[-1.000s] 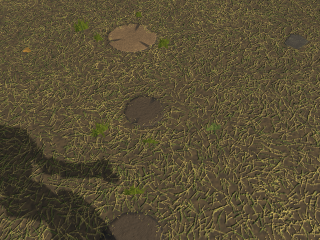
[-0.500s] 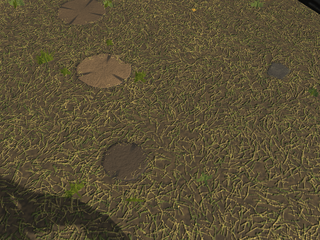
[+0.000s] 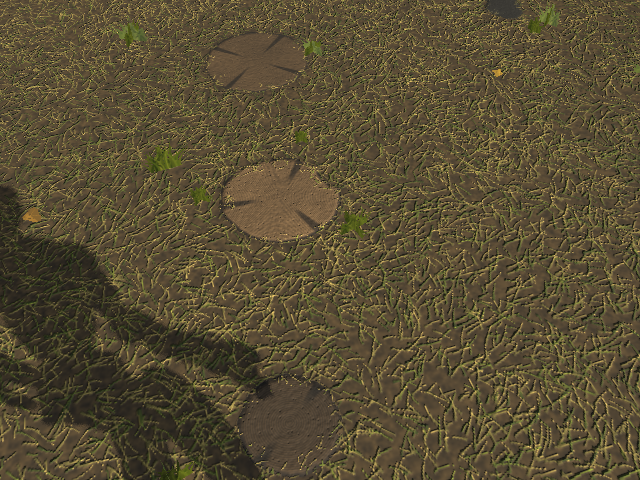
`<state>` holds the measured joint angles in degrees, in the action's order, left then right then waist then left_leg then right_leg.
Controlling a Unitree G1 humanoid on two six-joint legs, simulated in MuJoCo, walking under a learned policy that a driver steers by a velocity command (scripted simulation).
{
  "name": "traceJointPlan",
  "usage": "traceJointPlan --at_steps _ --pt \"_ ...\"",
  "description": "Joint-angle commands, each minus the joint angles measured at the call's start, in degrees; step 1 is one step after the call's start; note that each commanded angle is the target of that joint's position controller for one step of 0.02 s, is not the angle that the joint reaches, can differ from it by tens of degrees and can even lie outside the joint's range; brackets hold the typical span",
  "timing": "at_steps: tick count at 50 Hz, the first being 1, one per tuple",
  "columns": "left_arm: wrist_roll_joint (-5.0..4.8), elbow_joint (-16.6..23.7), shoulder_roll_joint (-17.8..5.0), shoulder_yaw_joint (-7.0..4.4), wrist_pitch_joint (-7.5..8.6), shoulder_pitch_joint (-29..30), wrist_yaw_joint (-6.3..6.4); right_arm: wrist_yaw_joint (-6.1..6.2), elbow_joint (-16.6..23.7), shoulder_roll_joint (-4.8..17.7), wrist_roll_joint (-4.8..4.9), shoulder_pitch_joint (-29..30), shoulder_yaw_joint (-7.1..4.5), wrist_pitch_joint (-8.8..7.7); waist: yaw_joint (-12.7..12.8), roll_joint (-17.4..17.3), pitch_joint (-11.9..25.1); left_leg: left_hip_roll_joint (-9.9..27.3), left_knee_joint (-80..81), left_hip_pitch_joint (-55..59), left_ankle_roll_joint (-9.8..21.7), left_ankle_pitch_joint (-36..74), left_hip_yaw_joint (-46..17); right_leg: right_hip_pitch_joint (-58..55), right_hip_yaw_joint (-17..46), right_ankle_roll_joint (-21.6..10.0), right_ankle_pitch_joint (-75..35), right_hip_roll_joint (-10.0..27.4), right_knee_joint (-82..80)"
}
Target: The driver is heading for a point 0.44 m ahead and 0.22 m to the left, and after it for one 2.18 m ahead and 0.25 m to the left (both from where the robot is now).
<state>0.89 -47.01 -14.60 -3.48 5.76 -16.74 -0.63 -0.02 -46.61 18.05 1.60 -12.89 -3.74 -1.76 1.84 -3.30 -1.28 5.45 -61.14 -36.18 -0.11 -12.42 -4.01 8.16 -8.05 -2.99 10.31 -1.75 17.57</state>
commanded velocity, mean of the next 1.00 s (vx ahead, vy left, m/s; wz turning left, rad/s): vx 0.33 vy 0.00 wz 0.43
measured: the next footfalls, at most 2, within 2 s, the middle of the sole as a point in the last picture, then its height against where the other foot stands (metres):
left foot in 0.30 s outside the picture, level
right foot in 0.74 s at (329, 429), level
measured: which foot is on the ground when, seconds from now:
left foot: up 0.00-0.28, down 0.30-0.74, up 0.76-1.00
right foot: down 0.00-0.30, up 0.32-0.72, down 0.74-1.00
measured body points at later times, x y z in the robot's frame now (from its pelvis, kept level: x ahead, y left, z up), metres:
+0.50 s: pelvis +0.27 +0.08 +0.00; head +0.31 +0.10 +0.44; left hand +0.36 +0.39 -0.10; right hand +0.43 -0.17 -0.11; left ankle +0.27 +0.15 -0.75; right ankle +0.34 -0.09 -0.67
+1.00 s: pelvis +0.44 +0.09 -0.01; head +0.48 +0.10 +0.44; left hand +0.45 +0.38 -0.13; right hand +0.70 -0.08 -0.12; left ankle +0.37 +0.22 -0.73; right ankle +0.57 +0.04 -0.75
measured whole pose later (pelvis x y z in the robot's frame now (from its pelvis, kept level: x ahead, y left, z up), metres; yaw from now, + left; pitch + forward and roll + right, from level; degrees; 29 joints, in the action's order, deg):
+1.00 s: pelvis +0.44 +0.09 -0.01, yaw +26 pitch +1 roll +0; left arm 0.1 -43.9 -13.8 -2.0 0.3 -8.5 -0.8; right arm 2.3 -40.7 15.7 -0.1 -9.3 -3.1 2.2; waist 1.6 0.0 -3.8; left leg -0.7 -38.5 -18.0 -3.6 -23.3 -5.3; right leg 21.6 4.1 -1.7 6.1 -3.2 27.1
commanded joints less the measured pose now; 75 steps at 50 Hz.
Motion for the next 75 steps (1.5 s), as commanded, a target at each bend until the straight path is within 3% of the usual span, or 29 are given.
traceJointPlan --at_steps 1,9,12,14,15,16,17,18,21,26,32,36,37,38,39,40,42,46,52,54,56,60,64,69,70,71,72,73,75 --pt "0.18 2.95 -7.86 -1.9 1.18 3.92 0.69 -0.27 3.27 1.68 -0.28 -0.63 -0.56 0.04 -1.86 6.5 -0.71 2.14 5.84 -3.67 -0.67 8.64 -2.51 -1.17 7.1 -7.78 -12.71 16.06 -10.93" --pt "-1.42 -0.63 -10.99 -3.0 -1.28 -1.42 1.5 -3.0 9.35 0.1 -0.43 12.67 0.39 -0.43 2.75 5.13 -4.53 0.24 23.96 -4.47 2.34 12.11 5.07 -12.09 -1.65 -5.54 -19.34 18.08 -7.91" --pt "-2.1 -0.56 -13.09 -3.63 -2.62 -0.1 1.94 -3.61 10.54 2.24 -0.43 10.35 -0.76 -0.1 -0.34 7.7 -1.2 -4.02 24.72 2.4 5.39 3.73 9.41 -15.69 -3.9 -3.7 -42.96 18.62 1.3" --pt "-2.51 -0.06 -13.86 -3.71 -3.52 1.79 2.34 -3.09 7.87 6.37 -0.15 -2.39 -3.31 0.17 -8.01 7.74 5.83 -8.77 28.14 20.07 8.76 3.52 11.25 -11.55 -5.93 -1.39 -51.43 16.36 19.42" --pt "-1.66 0.67 -12.35 -3.03 -3.17 1.4 2.54 -1.93 5.49 10.86 -0.09 -11.86 -5.4 0.72 -12.13 3.32 10.91 -5.66 30.29 37.57 11.63 4.89 3.23 1.23 -5.97 1.27 -36.84 13.96 35.81" --pt "0.58 3.8 -3.42 -0.34 -1.67 -3.62 1.68 -1.31 5.55 17.03 0.37 -10.46 -6.27 0.52 -4.99 -12.16 14.2 9.09 34.73 55.81 21.97 -2.61 -28.58 28.01 -2.17 5.15 18.34 1.89 56.14" --pt "-1.34 4.46 -6.7 -0.42 0.83 0.87 0.79 -1.64 7.59 13.31 -0.3 -11.91 -4.9 -0.48 -8.33 -5.88 22.33 13.75 43.17 60.1 25.29 -9.12 -44.21 34.86 12.25 4.46 24.6 -0.29 63.26" --pt "-3.55 6.32 -9.54 -1.17 2.17 6.7 0.22 -1.79 7.15 9.89 -0.78 -10.16 -3.95 -1.29 -9.38 -2.99 14.81 12.31 44.7 55.74 22.07 -5.35 -36.11 39.63 13.51 3.0 19.28 2.77 62.39" --pt "-0.8 5.48 -9.87 -1.67 2.44 6.59 0.91 -1.37 9.22 4.84 -1.19 -0.54 -2.34 -1.95 -2.46 1.9 5.26 5.96 45.93 34.16 17.78 11.25 -20.01 30.25 13.49 2.77 9.27 8.25 49.29" --pt "0.34 7.12 -6.47 -0.95 -0.22 8.96 1.35 0.51 9.61 8.33 -1.25 -0.23 -3.28 -1.48 -0.77 1.65 2.05 1.31 45.38 21.08 15.89 36.32 -9.08 23.7 9.93 7.27 1.89 5.35 33.56" --pt "-0.75 9.55 -6.45 -0.62 -0.73 16.66 0.23 1.94 8.32 7.91 -0.34 -4.31 -3.49 1.43 -4.28 -2.68 5.22 -1.33 38.96 22.31 9.85 24.8 -11.62 16.11 11.2 7.08 -12.93 -0.52 14.34" --pt "0.07 8.49 -9.44 -2.05 0.3 10.93 0.2 2.5 10.32 5.7 -0.46 -0.24 -2.96 1.87 0.01 -3.7 6.48 -2.69 27.67 25.77 6.78 18.49 -17.59 9.24 12.69 3.63 -15.32 1.33 5.45" --pt "1.16 8.58 -12.09 -2.56 0.54 7.66 0.66 2.39 11.65 2.78 -1.22 -0.82 -2.0 1.57 0.59 1.39 11.91 -6.55 16.93 21.74 4.25 9.53 -14.44 -1.75 18.5 0.27 -29.38 9.34 6.5" --pt "2.56 8.93 -13.67 -2.28 -0.02 6.55 1.0 2.37 10.87 -0.79 -2.09 -10.73 -0.9 1.41 -3.83 15.31 17.44 -14.01 2.43 10.21 0.59 -27.75 -8.52 -16.09 33.48 -8.66 -53.26 22.8 9.32" --pt "1.0 7.44 -12.67 -2.47 -0.92 4.74 0.54 2.0 9.72 3.66 -1.01 -17.51 -1.28 1.45 -5.28 20.81 22.35 -11.86 -7.62 4.97 -1.39 -30.3 -8.09 -17.96 48.24 -15.96 -38.5 28.9 6.8" --pt "0.02 9.06 -8.02 -1.17 -1.26 8.07 0.29 2.2 7.87 7.4 -0.54 -13.98 -2.21 2.34 -3.57 12.9 17.32 -9.41 -11.33 3.93 -3.24 -25.64 -8.67 -13.13 43.31 -14.19 -26.2 23.96 5.15" --pt "0.23 8.79 -3.6 0.89 -2.38 12.19 -0.4 2.81 7.8 6.46 -1.39 -6.39 -2.11 4.43 -2.85 7.65 10.22 -6.76 -7.35 5.7 -4.75 -20.42 -5.86 -2.56 32.2 -9.51 -12.12 16.52 3.15" --pt "-0.26 7.49 -8.57 -0.75 -4.32 13.13 -0.31 2.52 8.35 1.35 -2.14 -2.91 -0.53 4.07 -3.06 13.22 5.46 -6.7 17.61 17.48 -4.84 -17.06 1.01 6.72 25.06 -7.46 -10.8 9.15 0.49" --pt "-2.29 7.94 -10.33 -1.75 -5.83 12.01 1.05 2.29 6.93 3.96 -2.09 -2.66 -1.55 3.08 -3.92 11.12 6.32 -6.8 35.1 28.09 0.31 -0.17 0.87 11.03 29.74 -5.46 4.99 8.98 0.58" --pt "-1.98 9.2 -7.65 -1.31 -5.54 12.02 1.12 2.48 6.78 8.49 -3.18 -2.93 -2.87 3.0 -2.59 -1.4 4.09 2.36 38.38 29.19 5.94 -4.14 -6.91 19.88 19.86 -0.38 12.76 1.9 8.31" --pt "-1.81 9.06 -8.24 -1.79 -5.12 11.26 0.85 2.75 8.49 7.6 -3.98 1.12 -2.73 2.43 -2.91 -10.07 2.15 13.07 43.93 27.03 12.6 7.53 -16.32 22.99 11.08 3.03 17.58 -2.24 26.79" --pt "-2.19 7.24 -7.28 -2.5 -7.04 6.71 0.94 3.34 9.31 5.64 -1.78 4.96 -2.16 1.15 -1.42 -3.25 2.65 12.23 38.95 32.84 11.79 31.67 -7.95 29.28 12.01 6.75 18.05 1.42 42.96" --pt "-2.61 10.45 -5.35 -1.17 -7.57 10.97 -0.57 3.13 8.4 7.64 -1.67 3.75 -3.09 2.75 -4.05 -6.67 4.12 9.7 37.99 32.4 10.76 31.32 -0.68 21.31 6.44 7.58 12.44 2.4 30.17" --pt "-1.89 10.08 -9.07 -2.94 -8.06 5.02 -1.07 2.45 6.81 7.91 0.12 2.54 -3.2 2.15 -1.05 -4.34 5.5 8.92 28.31 26.7 5.88 22.08 3.91 4.56 3.51 2.52 -2.6 -0.77 8.71" --pt "-1.92 10.34 -13.41 -4.36 -8.04 2.58 -0.16 1.98 6.17 6.04 -1.29 -0.46 -2.77 1.5 -0.93 5.11 7.75 4.99 16.95 17.89 0.72 9.63 8.73 -6.14 13.41 -0.75 -20.99 4.96 6.23" --pt "-0.56 11.9 -21.17 -5.68 -7.77 1.87 0.38 1.84 10.02 1.97 -4.08 2.04 -1.16 1.01 -1.25 22.03 8.95 -4.62 0.72 -0.14 -4.92 -25.92 9.76 -13.14 38.04 -13.74 -42.24 22.19 5.71" --pt "0.65 11.69 -17.08 -4.47 -6.55 -0.9 -0.2 2.04 10.41 4.65 -2.94 7.19 -1.82 0.84 3.52 14.01 13.61 -5.2 -8.52 -1.11 -4.72 -29.84 -0.05 -11.63 40.56 -19.55 -38.56 24.39 4.14" --pt "0.48 11.66 -15.56 -3.84 -5.6 1.86 -0.24 2.12 10.5 5.83 -1.47 7.88 -2.22 1.12 1.92 10.84 10.01 -4.15 -10.8 -2.37 -3.91 -25.72 -1.01 -9.03 35.06 -17.4 -33.76 21.53 3.89" --pt "-1.63 12.1 -12.9 -3.2 -5.5 7.45 0.67 3.15 9.07 6.46 -1.95 6.96 -2.69 1.71 -0.43 7.55 6.11 -2.6 -6.33 -2.57 -3.64 -16.93 -1.51 -4.56 29.51 -11.74 -23.12 16.16 3.36"
Over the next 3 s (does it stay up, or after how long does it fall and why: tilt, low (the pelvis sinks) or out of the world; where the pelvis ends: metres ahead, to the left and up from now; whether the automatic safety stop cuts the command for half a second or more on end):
stays up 0.48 0.07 -0.01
